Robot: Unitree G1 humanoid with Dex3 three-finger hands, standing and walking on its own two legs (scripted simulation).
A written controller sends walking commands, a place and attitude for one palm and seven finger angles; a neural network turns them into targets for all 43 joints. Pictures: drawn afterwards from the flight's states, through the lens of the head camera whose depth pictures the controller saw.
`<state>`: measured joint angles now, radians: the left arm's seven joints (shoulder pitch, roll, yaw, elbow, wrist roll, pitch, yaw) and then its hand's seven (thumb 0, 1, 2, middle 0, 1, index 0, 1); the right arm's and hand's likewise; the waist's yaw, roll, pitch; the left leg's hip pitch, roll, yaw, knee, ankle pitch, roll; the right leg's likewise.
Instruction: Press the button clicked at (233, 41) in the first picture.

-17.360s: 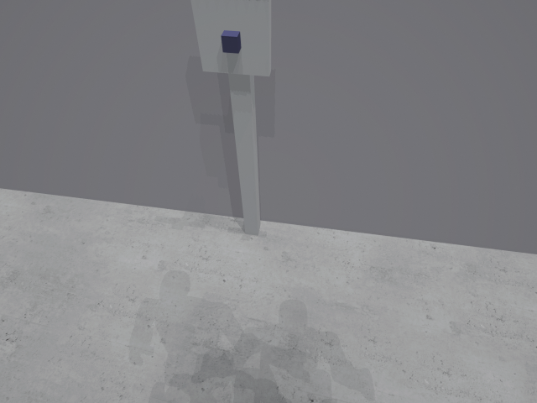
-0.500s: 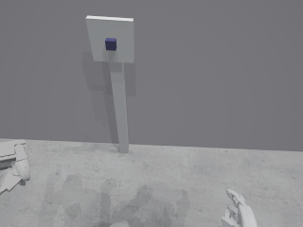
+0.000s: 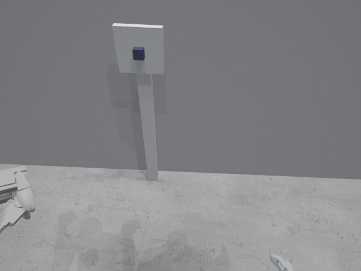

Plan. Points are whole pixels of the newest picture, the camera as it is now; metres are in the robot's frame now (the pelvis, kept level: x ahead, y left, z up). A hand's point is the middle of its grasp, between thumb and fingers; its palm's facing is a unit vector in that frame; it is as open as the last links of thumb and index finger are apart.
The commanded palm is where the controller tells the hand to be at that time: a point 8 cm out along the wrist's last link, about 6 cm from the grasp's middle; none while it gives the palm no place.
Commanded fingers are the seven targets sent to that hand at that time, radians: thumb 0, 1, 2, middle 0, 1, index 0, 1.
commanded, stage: stop stepping back and stand still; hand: left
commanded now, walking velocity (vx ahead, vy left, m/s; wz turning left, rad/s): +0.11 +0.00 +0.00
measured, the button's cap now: (138, 53) +0.83 +0.21 +0.13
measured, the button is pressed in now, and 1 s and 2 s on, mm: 0 0 0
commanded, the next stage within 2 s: let the arm hang, fingers relaxed in 0.40 s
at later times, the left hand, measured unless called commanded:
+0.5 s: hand (28, 215) +0.16 +0.24 +0.17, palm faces +0.42 -0.80 -0.43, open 3.1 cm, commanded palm none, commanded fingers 0.00 0.90 0.90 -1.26 -1.46 -1.26 -1.46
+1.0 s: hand out of the picture -0.06 +0.20 -0.17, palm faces +0.10 -0.96 -0.27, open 4.7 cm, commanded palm none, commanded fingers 0.00 0.90 0.90 -0.35 -0.46 -0.35 -0.46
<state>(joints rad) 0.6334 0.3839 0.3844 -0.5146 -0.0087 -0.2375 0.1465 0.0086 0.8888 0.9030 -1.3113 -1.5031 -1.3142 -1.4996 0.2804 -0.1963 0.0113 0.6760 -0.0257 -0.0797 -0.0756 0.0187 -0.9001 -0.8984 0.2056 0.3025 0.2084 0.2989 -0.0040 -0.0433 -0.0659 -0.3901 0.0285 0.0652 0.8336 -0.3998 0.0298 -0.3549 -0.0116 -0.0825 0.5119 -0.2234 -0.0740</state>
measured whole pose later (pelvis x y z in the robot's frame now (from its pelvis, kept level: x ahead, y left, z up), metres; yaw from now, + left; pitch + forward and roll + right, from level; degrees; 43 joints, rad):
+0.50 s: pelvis -0.01 +0.00 -0.01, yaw +3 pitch -1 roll +0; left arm 0.63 0.36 0.35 -0.60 0.00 -0.23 0.15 0.01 0.89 0.90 -1.31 -1.50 -1.31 -1.50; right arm 0.25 -0.21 0.00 0.64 -0.03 -0.11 -0.08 0.02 -0.90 -0.90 0.20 0.30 0.21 0.30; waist 0.00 -0.02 -0.01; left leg -0.28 0.03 0.04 0.56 -0.28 0.02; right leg -0.33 0.01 -0.09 0.57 -0.23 -0.04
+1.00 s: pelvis -0.03 -0.01 +0.00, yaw +6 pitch -2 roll -1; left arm 0.31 0.25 0.01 1.02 0.02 0.03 0.00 0.01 0.91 0.90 -0.67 -0.86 -0.68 -0.84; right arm 0.26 -0.24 -0.02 1.01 -0.03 0.04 0.00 0.01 -0.90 -0.90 0.20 0.30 0.20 0.30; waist 0.00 0.02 0.08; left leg -0.29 0.02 -0.03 0.49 -0.17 -0.01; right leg -0.24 0.02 0.00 0.46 -0.20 -0.01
